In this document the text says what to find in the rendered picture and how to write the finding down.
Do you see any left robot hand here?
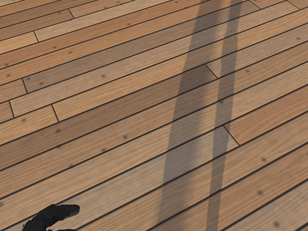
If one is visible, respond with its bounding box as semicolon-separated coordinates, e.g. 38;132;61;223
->
22;204;80;231

